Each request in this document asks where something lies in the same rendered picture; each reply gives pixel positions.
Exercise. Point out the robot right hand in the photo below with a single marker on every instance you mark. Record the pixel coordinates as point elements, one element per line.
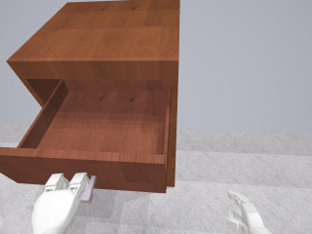
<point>242,221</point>

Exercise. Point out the cabinet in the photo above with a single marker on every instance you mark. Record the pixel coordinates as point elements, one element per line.
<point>105,40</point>

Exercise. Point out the robot left hand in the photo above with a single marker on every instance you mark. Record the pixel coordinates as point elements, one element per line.
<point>56,209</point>

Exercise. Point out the handle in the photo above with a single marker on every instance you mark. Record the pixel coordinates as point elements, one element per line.
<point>87,196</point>

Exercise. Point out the drawer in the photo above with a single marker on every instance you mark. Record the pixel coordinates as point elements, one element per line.
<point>115,129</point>

